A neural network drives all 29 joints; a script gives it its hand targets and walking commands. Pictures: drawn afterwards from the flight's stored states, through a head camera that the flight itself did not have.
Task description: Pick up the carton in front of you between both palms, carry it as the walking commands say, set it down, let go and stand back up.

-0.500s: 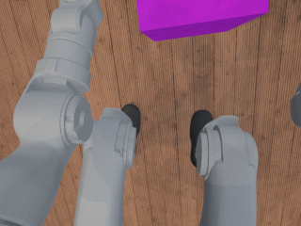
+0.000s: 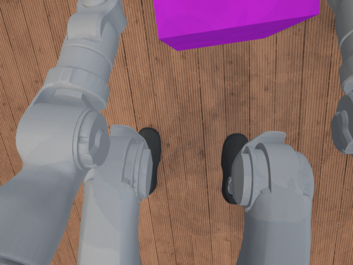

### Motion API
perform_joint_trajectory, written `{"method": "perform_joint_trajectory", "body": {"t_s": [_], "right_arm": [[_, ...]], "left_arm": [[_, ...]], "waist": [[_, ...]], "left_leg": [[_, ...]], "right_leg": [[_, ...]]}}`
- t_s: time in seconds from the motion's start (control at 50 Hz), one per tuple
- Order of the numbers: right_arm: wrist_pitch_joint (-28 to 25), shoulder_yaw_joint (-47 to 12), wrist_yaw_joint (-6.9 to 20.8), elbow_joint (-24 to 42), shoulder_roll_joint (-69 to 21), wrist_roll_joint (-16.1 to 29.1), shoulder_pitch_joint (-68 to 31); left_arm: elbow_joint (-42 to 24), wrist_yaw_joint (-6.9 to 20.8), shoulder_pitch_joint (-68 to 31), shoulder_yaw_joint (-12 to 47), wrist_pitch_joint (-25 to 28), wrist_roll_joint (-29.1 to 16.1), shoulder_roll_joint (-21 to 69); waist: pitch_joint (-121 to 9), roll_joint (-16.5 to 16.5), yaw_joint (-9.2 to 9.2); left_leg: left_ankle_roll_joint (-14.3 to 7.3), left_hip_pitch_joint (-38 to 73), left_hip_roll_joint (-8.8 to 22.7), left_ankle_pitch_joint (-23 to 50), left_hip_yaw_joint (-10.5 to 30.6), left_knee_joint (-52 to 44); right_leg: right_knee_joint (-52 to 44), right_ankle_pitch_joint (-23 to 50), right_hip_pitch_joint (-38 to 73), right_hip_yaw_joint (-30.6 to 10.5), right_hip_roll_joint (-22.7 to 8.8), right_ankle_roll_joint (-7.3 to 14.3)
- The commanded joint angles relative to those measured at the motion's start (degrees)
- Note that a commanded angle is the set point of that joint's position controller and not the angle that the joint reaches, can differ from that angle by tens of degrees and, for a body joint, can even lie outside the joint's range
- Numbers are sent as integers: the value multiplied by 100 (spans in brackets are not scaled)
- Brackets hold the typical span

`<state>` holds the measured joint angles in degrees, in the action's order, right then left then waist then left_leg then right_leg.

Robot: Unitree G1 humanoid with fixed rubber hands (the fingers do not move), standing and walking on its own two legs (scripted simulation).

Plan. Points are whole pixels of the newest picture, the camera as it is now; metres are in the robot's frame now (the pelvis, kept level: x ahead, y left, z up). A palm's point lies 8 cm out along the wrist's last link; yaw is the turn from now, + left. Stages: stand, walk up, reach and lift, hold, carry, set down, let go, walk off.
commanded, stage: reach and lift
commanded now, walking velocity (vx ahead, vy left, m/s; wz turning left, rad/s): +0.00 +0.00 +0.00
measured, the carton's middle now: out of the picture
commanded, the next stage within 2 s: none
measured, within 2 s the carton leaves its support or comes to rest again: leaves its support in 0.48 s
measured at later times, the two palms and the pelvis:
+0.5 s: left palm out of the picture +0.56 +0.10 -0.16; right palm out of the picture +0.56 -0.21 -0.16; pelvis +0.01 +0.00 +0.00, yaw +0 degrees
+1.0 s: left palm out of the picture +0.51 +0.10 +0.04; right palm out of the picture +0.50 -0.20 +0.04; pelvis -0.01 +0.01 +0.10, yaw -4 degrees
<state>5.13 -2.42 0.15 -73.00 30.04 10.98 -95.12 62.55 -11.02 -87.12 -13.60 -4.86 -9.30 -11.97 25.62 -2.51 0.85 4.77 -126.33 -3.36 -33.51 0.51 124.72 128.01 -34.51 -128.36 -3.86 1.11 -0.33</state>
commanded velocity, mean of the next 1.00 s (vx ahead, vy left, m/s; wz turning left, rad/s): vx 0.00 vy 0.00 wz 0.00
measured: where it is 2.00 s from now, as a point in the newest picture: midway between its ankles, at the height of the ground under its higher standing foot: (188, 175)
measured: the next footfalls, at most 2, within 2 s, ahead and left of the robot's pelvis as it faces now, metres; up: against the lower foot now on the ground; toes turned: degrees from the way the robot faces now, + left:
none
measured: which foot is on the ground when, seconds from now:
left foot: down 0.00-1.00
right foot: down 0.00-1.00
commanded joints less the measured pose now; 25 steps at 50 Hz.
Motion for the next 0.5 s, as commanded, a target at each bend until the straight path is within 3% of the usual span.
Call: {"method": "perform_joint_trajectory", "body": {"t_s": [0.0, 0.08, 0.12, 0.18, 0.22, 0.26, 0.38, 0.48], "right_arm": [[-81, -9, 40, 500, 333, -11, -1828], [-15, -28, 150, 499, -254, -140, -2056], [82, -51, 317, 423, -909, -216, -2109], [305, -341, 1071, 625, -3989, -454, -2659], [514, -156, 1480, 846, -5086, -640, -2342], [636, -43, 1698, 1020, -5571, -691, -2098], [731, -349, 1746, 1792, -6189, -446, -2064], [794, -975, 1492, 3269, -6864, -33, -2344]], "left_arm": [[-564, 29, -1546, 56, 86, -6, -413], [-633, 108, -1859, 92, 47, 73, 174], [-671, 173, -1921, -112, -2, 376, 552], [-828, 947, -2882, 351, -300, 560, 3506], [-926, 1388, -3025, 372, -502, 726, 4408], [-1026, 1621, -2955, 384, -620, 739, 4841], [-1473, 1758, -3039, 887, -683, 184, 5624], [-2417, 1594, -3370, 1728, -741, -265, 6153]], "waist": [[-6750, 678, 65], [-6502, 579, -42], [-6304, 568, 101], [-5943, 580, 46], [-5706, 529, -60], [-5637, 423, -131], [-6770, 407, -286], [-9664, 663, -361]], "left_leg": [[-110, 3276, -142, 1935, -586, -675], [-77, 3441, -249, 1737, -596, -720], [-84, 3525, -295, 1630, -653, -762], [-178, 3264, -475, 1503, -671, -639], [-223, 2979, -505, 1385, -694, -562], [-254, 2771, -513, 1391, -744, -562], [-322, 2496, -547, 2036, -801, -444], [-239, 2969, -643, 2953, -874, -527]], "right_leg": [[-1243, 1789, 3212, 262, -87, -49], [-1292, 1537, 3216, 308, -26, -15], [-1282, 1408, 3203, 340, 34, -19], [-1199, 1393, 3034, 400, 207, 58], [-1169, 1423, 2921, 474, 293, 103], [-1194, 1500, 2762, 499, 314, 123], [-1094, 2528, 3440, 437, 332, 166], [-1043, 4223, 5418, 486, 397, 42]]}}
